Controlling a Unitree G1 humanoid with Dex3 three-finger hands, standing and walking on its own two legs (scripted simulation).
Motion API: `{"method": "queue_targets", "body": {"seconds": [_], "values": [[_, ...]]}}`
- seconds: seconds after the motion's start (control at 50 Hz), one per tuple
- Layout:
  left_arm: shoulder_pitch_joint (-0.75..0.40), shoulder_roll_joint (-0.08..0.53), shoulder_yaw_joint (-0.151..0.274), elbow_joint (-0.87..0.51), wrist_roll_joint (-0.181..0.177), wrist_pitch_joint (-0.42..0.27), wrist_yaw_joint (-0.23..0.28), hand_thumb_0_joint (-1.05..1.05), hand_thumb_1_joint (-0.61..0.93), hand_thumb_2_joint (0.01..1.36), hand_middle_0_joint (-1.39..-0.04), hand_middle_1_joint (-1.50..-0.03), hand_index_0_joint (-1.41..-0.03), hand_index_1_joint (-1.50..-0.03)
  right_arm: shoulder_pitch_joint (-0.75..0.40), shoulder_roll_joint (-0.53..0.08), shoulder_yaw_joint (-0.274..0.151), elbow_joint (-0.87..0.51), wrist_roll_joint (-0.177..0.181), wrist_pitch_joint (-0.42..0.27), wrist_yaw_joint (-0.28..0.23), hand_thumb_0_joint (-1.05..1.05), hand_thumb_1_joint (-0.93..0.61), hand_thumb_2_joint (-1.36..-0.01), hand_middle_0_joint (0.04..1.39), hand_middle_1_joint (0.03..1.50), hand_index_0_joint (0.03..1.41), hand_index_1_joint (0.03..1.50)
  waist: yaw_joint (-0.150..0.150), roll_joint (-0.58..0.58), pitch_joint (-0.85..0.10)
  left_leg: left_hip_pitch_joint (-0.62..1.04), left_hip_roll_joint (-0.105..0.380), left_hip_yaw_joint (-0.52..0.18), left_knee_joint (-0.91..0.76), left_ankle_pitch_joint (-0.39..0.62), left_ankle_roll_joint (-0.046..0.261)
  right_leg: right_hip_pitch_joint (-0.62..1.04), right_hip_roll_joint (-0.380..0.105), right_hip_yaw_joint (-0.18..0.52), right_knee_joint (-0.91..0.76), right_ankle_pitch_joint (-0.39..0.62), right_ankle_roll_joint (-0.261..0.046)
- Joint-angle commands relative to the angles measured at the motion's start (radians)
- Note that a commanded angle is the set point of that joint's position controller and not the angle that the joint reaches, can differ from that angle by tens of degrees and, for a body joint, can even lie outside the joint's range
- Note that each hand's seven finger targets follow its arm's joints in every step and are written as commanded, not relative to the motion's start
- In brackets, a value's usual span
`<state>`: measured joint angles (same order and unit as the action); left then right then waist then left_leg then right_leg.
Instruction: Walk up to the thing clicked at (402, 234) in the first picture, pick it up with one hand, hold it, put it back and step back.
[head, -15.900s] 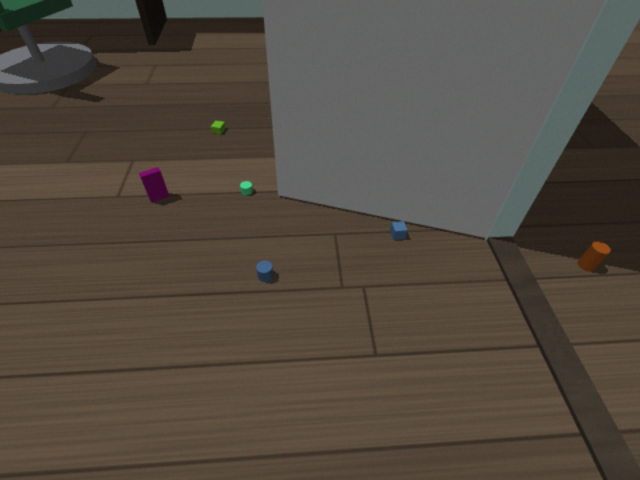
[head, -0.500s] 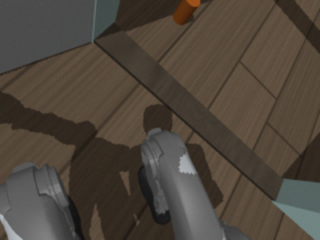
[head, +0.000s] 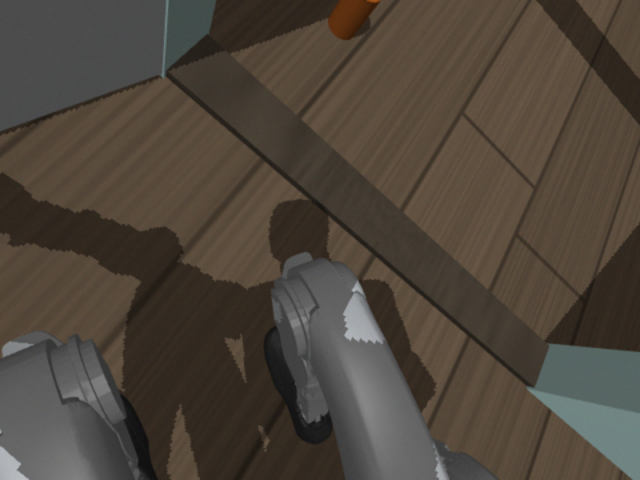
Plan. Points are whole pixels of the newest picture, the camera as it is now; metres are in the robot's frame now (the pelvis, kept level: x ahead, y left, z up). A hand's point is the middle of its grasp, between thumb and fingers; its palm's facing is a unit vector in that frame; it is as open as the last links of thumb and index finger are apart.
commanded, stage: approach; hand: left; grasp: from above
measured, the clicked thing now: out of the picture +0.48 +0.34 -0.30
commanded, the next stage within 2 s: rest palm in 0.32 s
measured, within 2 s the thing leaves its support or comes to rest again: neither
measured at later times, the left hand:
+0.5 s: hand out of the picture +0.46 +0.33 -0.19, palm faces -0.27 -0.34 -0.90, open 13.4 cm
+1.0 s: hand out of the picture +0.46 +0.32 -0.25, palm faces -0.27 -0.36 -0.89, open 13.3 cm
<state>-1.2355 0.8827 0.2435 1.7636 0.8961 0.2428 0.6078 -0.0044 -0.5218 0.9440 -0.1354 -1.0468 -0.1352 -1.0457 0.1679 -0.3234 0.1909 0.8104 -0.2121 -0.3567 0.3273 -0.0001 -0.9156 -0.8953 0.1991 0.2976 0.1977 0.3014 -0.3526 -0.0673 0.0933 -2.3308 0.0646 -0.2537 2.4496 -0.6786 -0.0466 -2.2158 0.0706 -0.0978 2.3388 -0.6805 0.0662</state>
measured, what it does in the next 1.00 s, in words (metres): stands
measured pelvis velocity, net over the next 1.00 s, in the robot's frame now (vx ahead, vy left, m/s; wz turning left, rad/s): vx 0.00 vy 0.00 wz -0.04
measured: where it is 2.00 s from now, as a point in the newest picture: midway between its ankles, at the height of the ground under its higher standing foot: (226, 440)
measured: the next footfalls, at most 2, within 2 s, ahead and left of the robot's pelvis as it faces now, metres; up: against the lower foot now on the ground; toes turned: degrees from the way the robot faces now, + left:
none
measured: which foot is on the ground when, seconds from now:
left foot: down 0.00-1.00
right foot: down 0.00-1.00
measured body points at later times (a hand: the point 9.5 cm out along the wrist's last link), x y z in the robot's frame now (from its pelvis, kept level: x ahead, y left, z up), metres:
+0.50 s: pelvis +0.00 +0.00 +0.00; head +0.27 +0.09 +0.35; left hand +0.48 +0.35 -0.14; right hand +0.02 -0.24 -0.08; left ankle +0.07 +0.15 -0.29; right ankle +0.11 -0.13 -0.29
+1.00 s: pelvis +0.00 +0.00 +0.00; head +0.30 +0.10 +0.32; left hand +0.48 +0.33 -0.20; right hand -0.01 -0.24 -0.05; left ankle +0.07 +0.14 -0.29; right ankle +0.11 -0.13 -0.29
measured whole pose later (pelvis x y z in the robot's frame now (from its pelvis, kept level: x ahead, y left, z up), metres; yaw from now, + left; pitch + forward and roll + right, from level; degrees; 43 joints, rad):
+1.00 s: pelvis +0.00 +0.00 +0.00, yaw -2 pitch +29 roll -13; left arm -1.26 1.00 0.27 1.83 0.90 0.19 0.68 0.00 -0.39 0.87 -0.25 -0.88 -0.23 -0.89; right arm 0.15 -0.36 0.30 0.74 -0.25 -0.36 0.34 0.00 -0.92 -0.90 0.20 0.30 0.20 0.30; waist -0.43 -0.14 0.23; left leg -2.31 0.07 -0.30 2.48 -0.69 -0.05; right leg -2.18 0.08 -0.13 2.33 -0.68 0.08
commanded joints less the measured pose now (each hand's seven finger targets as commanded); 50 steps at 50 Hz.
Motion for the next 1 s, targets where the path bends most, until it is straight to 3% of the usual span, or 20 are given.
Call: {"method": "queue_targets", "body": {"seconds": [0.0, 0.02, 0.06, 0.1, 0.14, 0.18, 0.2, 0.22, 0.24, 0.34, 0.38, 0.42, 0.44, 0.56, 0.58, 0.62, 0.82, 0.92, 0.96, 0.98], "values": [[-0.411, 0.174, -0.052, -0.173, 0.027, 0.002, 0.035, 0.0, -0.544, 0.951, -0.119, -1.046, -0.119, -1.042, 0.265, -0.302, -0.069, 0.049, 0.007, -0.001, -0.006, 0.0, -0.91, -0.9, 0.2, 0.3, 0.2, 0.3, -0.093, 0.495, -0.648, 0.544, 0.01, 0.121, -0.235, 0.162, 0.043, 0.294, 0.025, -0.143, -0.236, 0.231, -0.082], [-0.401, 0.155, -0.062, -0.135, 0.017, 0.01, 0.03, 0.0, -0.554, 0.96, -0.119, -1.039, -0.116, -1.038, 0.271, -0.299, -0.063, 0.049, 0.004, 0.001, -0.008, 0.0, -0.912, -0.901, 0.2, 0.3, 0.2, 0.3, -0.102, 0.477, -0.648, 0.545, 0.011, 0.127, -0.227, 0.181, 0.045, 0.328, 0.026, -0.136, -0.242, 0.259, -0.079], [-0.443, 0.174, -0.084, -0.18, 0.02, 0.016, 0.022, 0.0, -0.557, 0.97, -0.124, -1.035, -0.118, -1.037, 0.257, -0.299, -0.048, 0.037, 0.005, 0.003, -0.01, 0.0, -0.913, -0.901, 0.2, 0.3, 0.2, 0.3, -0.089, 0.481, -0.692, 0.53, 0.012, 0.132, -0.212, 0.213, 0.047, 0.368, 0.024, -0.128, -0.24, 0.294, -0.074], [-0.424, 0.183, -0.096, -0.178, 0.013, 0.023, 0.003, 0.0, -0.54, 0.959, -0.147, -1.006, -0.138, -1.012, 0.237, -0.292, -0.042, 0.02, 0.006, 0.005, -0.017, 0.0, -0.914, -0.902, 0.2, 0.3, 0.2, 0.3, -0.085, 0.455, -0.658, 0.48, 0.008, 0.141, -0.204, 0.196, 0.055, 0.39, 0.027, -0.114, -0.251, 0.284, -0.067], [-0.428, 0.208, -0.096, -0.2, 0.026, 0.021, -0.007, 0.0, -0.528, 0.951, -0.158, -0.988, -0.147, -0.996, 0.235, -0.301, -0.044, 0.02, 0.016, 0.006, -0.025, 0.0, -0.915, -0.902, 0.199, 0.3, 0.199, 0.3, -0.066, 0.493, -0.697, 0.506, 0.01, 0.138, -0.22, 0.182, 0.046, 0.379, 0.028, -0.123, -0.242, 0.255, -0.076], [-0.372, 0.244, -0.071, -0.195, 0.031, 0.02, -0.019, 0.0, -0.511, 0.944, -0.169, -0.986, -0.16, -0.992, 0.217, -0.299, -0.041, -0.005, 0.015, 0.01, -0.029, 0.0, -0.914, -0.902, 0.2, 0.3, 0.2, 0.3, -0.049, 0.466, -0.663, 0.487, 0.009, 0.14, -0.215, 0.168, 0.051, 0.384, 0.031, -0.118, -0.245, 0.24, -0.075], [-0.36, 0.198, -0.103, -0.194, 0.04, 0.02, -0.031, 0.0, -0.493, 0.926, -0.18, -0.977, -0.173, -0.981, 0.236, -0.289, -0.036, 0.015, 0.018, 0.012, -0.027, 0.0, -0.912, -0.901, 0.2, 0.3, 0.2, 0.3, -0.055, 0.464, -0.662, 0.485, 0.007, 0.139, -0.22, 0.164, 0.05, 0.366, 0.03, -0.125, -0.24, 0.23, -0.077], [-0.347, 0.214, -0.085, -0.19, 0.037, 0.018, -0.033, 0.0, -0.484, 0.907, -0.173, -0.981, -0.172, -0.979, 0.23, -0.29, -0.04, 0.005, 0.019, 0.011, -0.03, 0.0, -0.912, -0.901, 0.2, 0.3, 0.2, 0.3, -0.055, 0.458, -0.652, 0.488, 0.008, 0.138, -0.225, 0.162, 0.049, 0.372, 0.032, -0.127, -0.239, 0.231, -0.078], [-0.344, 0.236, -0.065, -0.22, 0.032, 0.01, -0.029, 0.0, -0.473, 0.902, -0.179, -0.978, -0.178, -0.975, 0.224, -0.296, -0.042, -0.01, 0.022, 0.01, -0.031, 0.0, -0.912, -0.901, 0.2, 0.3, 0.2, 0.3, -0.035, 0.467, -0.665, 0.491, 0.012, 0.135, -0.225, 0.162, 0.048, 0.371, 0.032, -0.128, -0.236, 0.226, -0.079], [-0.277, 0.169, -0.075, -0.143, 0.019, -0.008, -0.032, 0.0, -0.447, 0.898, -0.196, -0.967, -0.194, -0.964, 0.241, -0.295, -0.057, 0.007, 0.016, 0.004, -0.035, 0.0, -0.908, -0.9, 0.2, 0.3, 0.2, 0.3, -0.068, 0.393, -0.575, 0.446, 0.004, 0.128, -0.23, 0.086, 0.056, 0.31, 0.036, -0.135, -0.258, 0.143, -0.077], [-0.288, 0.172, -0.071, -0.141, 0.012, -0.016, -0.018, 0.0, -0.456, 0.905, -0.181, -0.99, -0.183, -0.983, 0.246, -0.305, -0.06, 0.005, 0.014, 0.0, -0.039, 0.0, -0.91, -0.9, 0.2, 0.3, 0.2, 0.3, -0.068, 0.408, -0.597, 0.466, 0.007, 0.125, -0.24, 0.099, 0.05, 0.339, 0.039, -0.136, -0.257, 0.165, -0.079], [-0.3, 0.194, -0.054, -0.169, 0.022, -0.016, -0.002, 0.0, -0.419, 0.955, -0.228, -0.991, -0.225, -0.991, 0.253, -0.306, -0.058, 0.005, 0.016, -0.003, -0.034, 0.0, -0.912, -0.903, 0.199, 0.3, 0.2, 0.3, -0.059, 0.43, -0.638, 0.509, 0.008, 0.121, -0.243, 0.135, 0.045, 0.338, 0.034, -0.148, -0.244, 0.199, -0.081], [-0.279, 0.188, -0.054, -0.148, 0.017, -0.011, 0.002, 0.0, -0.456, 0.955, -0.217, -0.911, -0.19, -0.932, 0.238, -0.304, -0.057, 0.0, 0.014, -0.001, -0.032, 0.0, -0.907, -0.905, 0.199, 0.3, 0.199, 0.3, -0.055, 0.437, -0.632, 0.508, 0.009, 0.124, -0.242, 0.138, 0.044, 0.33, 0.035, -0.146, -0.242, 0.203, -0.081], [-0.255, 0.219, -0.023, -0.083, 0.031, -0.005, 0.039, 0.0, -0.454, 0.936, -0.216, -0.892, -0.191, -0.915, 0.235, -0.315, -0.041, -0.012, 0.005, -0.003, -0.021, 0.0, -0.906, -0.905, 0.199, 0.3, 0.199, 0.3, -0.075, 0.421, -0.584, 0.492, 0.012, 0.124, -0.236, 0.161, 0.048, 0.35, 0.036, -0.145, -0.242, 0.23, -0.08], [-0.265, 0.256, -0.007, -0.083, 0.031, -0.008, 0.053, 0.0, -0.453, 0.931, -0.207, -0.914, -0.186, -0.932, 0.228, -0.324, -0.037, -0.016, 0.005, -0.005, -0.021, 0.0, -0.908, -0.906, 0.199, 0.3, 0.199, 0.3, -0.067, 0.42, -0.59, 0.482, 0.015, 0.123, -0.233, 0.163, 0.049, 0.364, 0.037, -0.144, -0.246, 0.235, -0.079], [-0.268, 0.265, 0.0, -0.062, 0.031, -0.018, 0.067, 0.0, -0.425, 0.91, -0.224, -0.903, -0.207, -0.918, 0.227, -0.324, -0.026, -0.023, -0.004, -0.008, -0.018, 0.0, -0.909, -0.906, 0.199, 0.3, 0.199, 0.3, -0.085, 0.406, -0.592, 0.472, 0.016, 0.123, -0.221, 0.164, 0.053, 0.394, 0.036, -0.142, -0.251, 0.24, -0.072], [-0.264, 0.319, 0.008, -0.045, 0.022, -0.049, 0.098, 0.0, -0.405, 0.877, -0.232, -0.882, -0.218, -0.892, 0.228, -0.342, 0.009, -0.033, -0.025, -0.008, -0.005, 0.0, -0.912, -0.907, 0.198, 0.3, 0.199, 0.3, -0.104, 0.465, -0.604, 0.523, 0.031, 0.109, -0.199, 0.22, 0.044, 0.462, 0.039, -0.154, -0.24, 0.304, -0.071], [-0.286, 0.324, -0.014, -0.059, 0.017, -0.052, 0.104, 0.0, -0.398, 0.851, -0.228, -0.883, -0.22, -0.888, 0.208, -0.353, 0.025, -0.034, -0.033, -0.013, 0.006, 0.0, -0.911, -0.906, 0.199, 0.3, 0.199, 0.3, -0.135, 0.48, -0.536, 0.512, 0.028, 0.102, -0.188, 0.208, 0.045, 0.427, 0.034, -0.167, -0.23, 0.3, -0.069], [-0.253, 0.348, 0.011, -0.02, 0.015, -0.052, 0.116, 0.0, -0.377, 0.844, -0.242, -0.864, -0.234, -0.869, 0.227, -0.367, 0.024, -0.03, -0.028, -0.011, 0.007, 0.0, -0.91, -0.906, 0.198, 0.3, 0.199, 0.3, -0.127, 0.482, -0.558, 0.53, 0.034, 0.096, -0.196, 0.223, 0.042, 0.448, 0.04, -0.171, -0.239, 0.309, -0.072], [-0.262, 0.333, -0.005, -0.033, 0.015, -0.052, 0.111, 0.0, -0.375, 0.834, -0.247, -0.861, -0.238, -0.866, 0.218, -0.358, 0.031, -0.03, -0.03, -0.013, 0.009, 0.0, -0.911, -0.906, 0.198, 0.3, 0.199, 0.3, -0.132, 0.486, -0.535, 0.526, 0.031, 0.096, -0.189, 0.223, 0.041, 0.422, 0.035, -0.174, -0.228, 0.308, -0.072]]}}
